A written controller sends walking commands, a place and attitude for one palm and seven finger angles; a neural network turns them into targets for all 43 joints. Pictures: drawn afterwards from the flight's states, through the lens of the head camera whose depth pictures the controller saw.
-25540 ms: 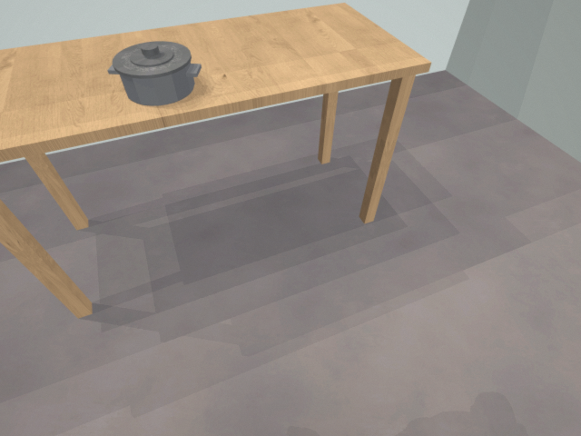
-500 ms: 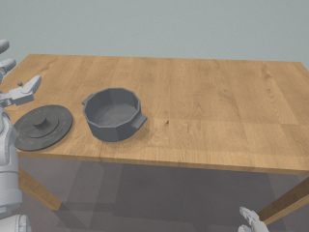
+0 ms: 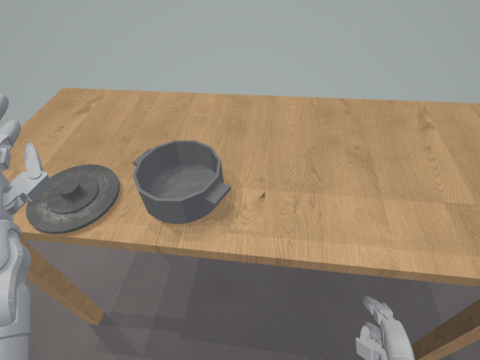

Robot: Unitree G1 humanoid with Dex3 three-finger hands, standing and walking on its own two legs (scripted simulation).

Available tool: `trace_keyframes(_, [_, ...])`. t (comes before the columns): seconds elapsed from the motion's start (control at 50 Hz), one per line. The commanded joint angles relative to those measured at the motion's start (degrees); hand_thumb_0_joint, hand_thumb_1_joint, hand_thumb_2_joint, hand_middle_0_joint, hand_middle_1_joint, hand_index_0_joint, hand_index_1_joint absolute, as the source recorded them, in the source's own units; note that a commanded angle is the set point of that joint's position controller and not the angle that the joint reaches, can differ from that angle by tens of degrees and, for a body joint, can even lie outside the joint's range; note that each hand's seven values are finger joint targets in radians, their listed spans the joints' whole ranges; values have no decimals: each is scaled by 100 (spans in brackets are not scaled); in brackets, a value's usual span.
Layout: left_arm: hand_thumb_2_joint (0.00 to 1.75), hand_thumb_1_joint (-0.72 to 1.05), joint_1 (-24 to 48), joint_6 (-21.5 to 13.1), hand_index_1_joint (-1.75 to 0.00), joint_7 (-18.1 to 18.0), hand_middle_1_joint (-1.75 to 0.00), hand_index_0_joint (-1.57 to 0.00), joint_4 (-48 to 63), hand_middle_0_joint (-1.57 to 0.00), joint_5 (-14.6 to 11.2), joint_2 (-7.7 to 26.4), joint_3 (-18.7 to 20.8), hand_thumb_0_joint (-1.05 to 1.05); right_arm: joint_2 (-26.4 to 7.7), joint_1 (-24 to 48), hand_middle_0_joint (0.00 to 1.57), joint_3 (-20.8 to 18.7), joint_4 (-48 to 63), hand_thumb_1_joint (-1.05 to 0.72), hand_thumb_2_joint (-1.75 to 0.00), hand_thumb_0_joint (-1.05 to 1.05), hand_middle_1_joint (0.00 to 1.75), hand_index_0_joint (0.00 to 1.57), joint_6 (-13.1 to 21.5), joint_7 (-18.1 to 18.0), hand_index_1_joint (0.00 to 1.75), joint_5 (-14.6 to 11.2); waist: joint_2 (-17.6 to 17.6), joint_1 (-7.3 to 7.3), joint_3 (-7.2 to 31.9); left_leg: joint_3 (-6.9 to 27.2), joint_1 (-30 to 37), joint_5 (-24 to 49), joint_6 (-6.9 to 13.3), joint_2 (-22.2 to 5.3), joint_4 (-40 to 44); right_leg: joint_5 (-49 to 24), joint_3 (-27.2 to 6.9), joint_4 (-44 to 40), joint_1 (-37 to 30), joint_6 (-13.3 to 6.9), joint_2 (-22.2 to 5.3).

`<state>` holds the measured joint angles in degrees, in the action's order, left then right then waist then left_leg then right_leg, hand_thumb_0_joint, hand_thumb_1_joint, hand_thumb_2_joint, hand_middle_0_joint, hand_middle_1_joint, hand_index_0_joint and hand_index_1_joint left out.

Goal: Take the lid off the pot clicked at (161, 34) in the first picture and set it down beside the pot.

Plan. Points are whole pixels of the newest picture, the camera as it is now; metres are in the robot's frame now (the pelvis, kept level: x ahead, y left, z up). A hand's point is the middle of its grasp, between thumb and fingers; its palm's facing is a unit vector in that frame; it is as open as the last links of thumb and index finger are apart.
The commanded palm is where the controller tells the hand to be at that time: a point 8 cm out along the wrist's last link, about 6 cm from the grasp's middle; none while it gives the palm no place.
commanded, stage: draw the hand back to the body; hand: left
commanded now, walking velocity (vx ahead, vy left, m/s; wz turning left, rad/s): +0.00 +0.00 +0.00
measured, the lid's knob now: (69, 189) +0.41 +0.42 +0.02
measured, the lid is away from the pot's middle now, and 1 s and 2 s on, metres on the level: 0.24 0.24 0.24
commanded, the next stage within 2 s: step back with the hand held close in 0.80 s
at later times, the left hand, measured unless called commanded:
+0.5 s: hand (30, 227) +0.21 +0.27 +0.20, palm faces +0.45 -0.83 -0.32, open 7.4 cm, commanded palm +0.14 +0.31 +0.21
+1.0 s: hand out of the picture +0.16 +0.28 +0.20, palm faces +0.45 -0.81 -0.38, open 7.4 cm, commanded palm +0.10 +0.31 +0.20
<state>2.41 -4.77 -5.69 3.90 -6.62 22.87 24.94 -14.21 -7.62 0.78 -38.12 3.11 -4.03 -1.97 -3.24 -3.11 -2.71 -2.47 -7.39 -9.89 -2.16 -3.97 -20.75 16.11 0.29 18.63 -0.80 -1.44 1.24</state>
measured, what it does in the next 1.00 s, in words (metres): stands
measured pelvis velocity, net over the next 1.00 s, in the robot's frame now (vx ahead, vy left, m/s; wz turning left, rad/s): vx -0.02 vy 0.03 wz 0.03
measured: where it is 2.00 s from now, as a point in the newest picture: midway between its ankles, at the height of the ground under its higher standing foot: outside the picture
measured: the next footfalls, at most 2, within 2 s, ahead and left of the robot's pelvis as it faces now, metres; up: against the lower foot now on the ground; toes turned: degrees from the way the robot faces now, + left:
left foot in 2.00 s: -0.05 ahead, +0.17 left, +0.00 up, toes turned +1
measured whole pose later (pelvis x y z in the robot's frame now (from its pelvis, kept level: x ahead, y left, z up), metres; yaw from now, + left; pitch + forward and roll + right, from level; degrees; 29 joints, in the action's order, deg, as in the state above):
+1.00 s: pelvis -0.02 +0.03 +0.00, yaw +1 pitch -4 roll -2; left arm -25.7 -8.0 -5.3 31.9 -5.2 21.3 21.5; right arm -12.1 -8.6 1.7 -35.1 3.4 -3.5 -0.4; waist -3.4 -3.5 -1.9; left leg -1.2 -11.6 -10.9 0.0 -3.0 -26.3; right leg 14.9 1.5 19.3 0.5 0.7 0.4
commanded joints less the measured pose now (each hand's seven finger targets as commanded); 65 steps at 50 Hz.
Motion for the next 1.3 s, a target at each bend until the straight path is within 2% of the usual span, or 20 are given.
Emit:
trace_keyframes(0.0, [90,90,960,-353,-30,-26,-30,-20,1507,-20,-28,1482,500,0,-614,696,20,-217,856,-90,-90,0,30,20,297,-60,30,23,30,21,1119,-276,1232,1596,469,335,-127,-2664,95,-233,577,130,-24])
trace_keyframes(0.14, [90,90,213,-402,-30,-3,-30,-20,2122,-20,-48,1310,436,0,-555,770,20,-209,941,-90,-90,0,30,20,322,-49,30,61,171,25,1038,-202,1211,1515,465,313,-91,-2449,150,-256,598,118,-39])
trace_keyframes(0.2, [90,90,-58,-388,-30,13,-30,-20,2456,-20,-45,1181,333,0,-521,801,20,-181,958,-90,-90,0,30,20,312,-48,30,81,-81,-14,1002,-176,1238,1477,437,314,-56,-2290,140,-279,600,99,-31])
trace_keyframes(0.24, [90,90,-336,-434,-30,0,-30,-20,2680,-20,-39,1193,375,0,-506,824,20,-201,991,-90,-90,0,30,20,346,-40,30,94,86,0,1004,-161,1237,1442,448,291,-74,-2233,156,-285,617,96,-36])
trace_keyframes(0.28, [90,90,-572,-412,-30,8,-30,-20,2802,-20,-38,1077,279,0,-495,810,20,-184,993,-90,-90,0,30,20,344,-37,30,103,-116,-24,988,-151,1232,1444,428,289,-62,-2193,148,-285,616,89,-42])
trace_keyframes(0.32, [90,90,-834,-407,-30,3,-30,-20,2946,-20,-34,1099,351,0,-487,793,20,-182,1000,-90,-90,0,30,20,352,-39,30,132,13,-56,1009,-121,1212,1482,423,289,-62,-2215,166,-268,567,85,-28])
trace_keyframes(0.56, [90,90,-2166,-422,-30,-1,-30,-20,3637,-20,21,753,59,0,-394,830,20,-161,1094,-90,-90,0,30,20,389,-21,30,158,-4,-34,570,-37,971,869,370,247,-7,-1457,194,-396,837,67,-44])
trace_keyframes(0.58, [90,90,-2224,-402,-30,8,-30,-20,3644,-20,9,692,13,0,-375,836,20,-142,1106,-90,-90,0,30,20,386,-32,30,154,124,-35,459,-17,926,802,370,242,8,-1374,198,-424,882,73,-36])
trace_keyframes(0.66, [90,90,-2235,-450,-30,-40,-30,-20,3957,-20,46,789,61,0,-370,837,20,-137,1115,-90,-90,0,30,20,448,-67,30,165,23,-26,488,21,901,531,361,251,-6,-1059,170,-476,934,57,-37])
trace_keyframes(0.74, [90,90,-2164,-438,-30,-51,-30,-20,3931,-20,68,626,-101,0,-345,822,20,-120,1083,-90,-90,0,30,20,481,-86,30,165,16,19,365,67,914,431,352,242,17,-900,166,-516,993,44,-40])
trace_keyframes(0.8, [90,90,-2403,-432,-30,-63,-30,-20,3878,-20,86,657,-47,0,-347,828,20,-129,1086,-90,-90,0,30,20,503,-99,30,188,-34,-63,385,68,909,463,357,246,21,-934,158,-500,949,40,-47])
trace_keyframes(0.84, [90,90,-2338,-444,-30,-60,-30,-20,3923,-20,71,695,-27,0,-338,822,20,-117,1080,-90,-90,0,30,20,507,-90,30,184,118,-27,404,86,888,438,361,251,2,-925,148,-508,927,42,-46])
trace_keyframes(0.88, [90,90,-2307,-434,-30,-55,-30,-20,3862,-20,94,603,-116,0,-339,851,20,-124,1078,-90,-90,0,30,20,509,-101,30,184,-2,-43,360,76,904,366,354,242,16,-810,141,-537,1000,45,-58])
trace_keyframes(0.9, [90,90,-1289,-729,-30,-125,-30,-20,4621,-20,130,1714,924,0,-535,766,20,-157,1348,-90,-90,0,30,20,370,-50,30,133,25,64,-18,168,333,-38,482,175,-341,-1157,-441,-710,1508,63,-405])
trace_keyframes(0.92, [90,90,-1910,-780,-30,-82,-30,-20,3941,-20,132,1220,589,0,-408,657,20,-157,1168,-90,-90,0,30,20,291,-42,30,169,609,128,-13,262,109,-8,488,225,-608,-1386,-444,-662,1448,41,-567])
trace_keyframes(0.96, [90,90,-2580,-803,-30,23,-30,-20,3715,-20,146,873,336,0,-395,570,20,-213,1237,-90,-90,0,30,20,207,44,30,128,773,184,214,210,129,244,488,193,-886,-1872,-448,-443,1529,30,-765])
trace_keyframes(1.04, [90,90,-3163,-775,-30,120,-30,-20,4114,-20,115,743,233,0,-466,421,20,-306,1544,-90,-90,0,30,20,75,88,30,45,301,231,761,213,112,998,502,-12,-782,-2229,-186,152,1296,132,-731])
trace_keyframes(1.14, [90,90,-3517,-854,-30,35,-30,-20,4871,-20,94,1116,617,0,-516,326,20,-360,1810,-90,-90,0,30,20,23,66,30,-7,-88,165,1111,532,-68,1837,581,-296,-516,-1956,29,768,1134,242,-415])
trace_keyframes(1.22, [90,90,-3835,-913,-30,-41,-30,-20,5150,-20,74,1118,744,0,-512,189,20,-384,1876,-90,-90,0,30,20,107,73,30,-8,-642,146,1223,780,-424,1473,639,-562,-222,-927,147,1270,1136,258,-235])
trace_keyframes(1.28, [90,90,-3952,-946,-30,-103,-30,-20,5199,-20,69,1102,814,0,-513,106,20,-402,1838,-90,-90,0,30,20,259,88,30,2,-850,187,1211,938,-725,579,668,-734,-23,0,162,1476,1238,243,-208])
